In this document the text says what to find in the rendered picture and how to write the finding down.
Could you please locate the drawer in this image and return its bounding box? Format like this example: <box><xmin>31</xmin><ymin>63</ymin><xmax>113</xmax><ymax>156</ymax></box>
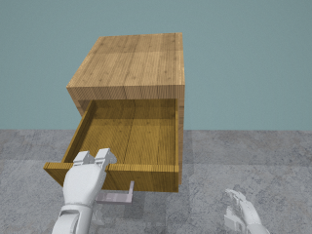
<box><xmin>43</xmin><ymin>98</ymin><xmax>179</xmax><ymax>193</ymax></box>

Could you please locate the robot right forearm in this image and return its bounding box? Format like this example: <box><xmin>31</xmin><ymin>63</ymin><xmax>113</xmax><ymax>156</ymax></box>
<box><xmin>245</xmin><ymin>223</ymin><xmax>270</xmax><ymax>234</ymax></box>

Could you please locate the cabinet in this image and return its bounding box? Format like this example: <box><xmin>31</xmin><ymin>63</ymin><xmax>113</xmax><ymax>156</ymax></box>
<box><xmin>65</xmin><ymin>32</ymin><xmax>185</xmax><ymax>185</ymax></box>

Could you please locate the robot left forearm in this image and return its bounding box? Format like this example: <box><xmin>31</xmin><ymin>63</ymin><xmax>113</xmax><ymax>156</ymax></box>
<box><xmin>52</xmin><ymin>203</ymin><xmax>94</xmax><ymax>234</ymax></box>

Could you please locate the robot left hand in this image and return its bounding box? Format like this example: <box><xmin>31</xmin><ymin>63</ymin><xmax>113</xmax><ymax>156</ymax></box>
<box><xmin>62</xmin><ymin>148</ymin><xmax>117</xmax><ymax>225</ymax></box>

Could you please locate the handle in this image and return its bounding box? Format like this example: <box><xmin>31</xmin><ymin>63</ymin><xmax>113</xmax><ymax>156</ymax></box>
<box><xmin>96</xmin><ymin>180</ymin><xmax>135</xmax><ymax>206</ymax></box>

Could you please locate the robot right hand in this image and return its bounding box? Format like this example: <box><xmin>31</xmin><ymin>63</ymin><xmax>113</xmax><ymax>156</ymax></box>
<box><xmin>224</xmin><ymin>188</ymin><xmax>262</xmax><ymax>234</ymax></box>

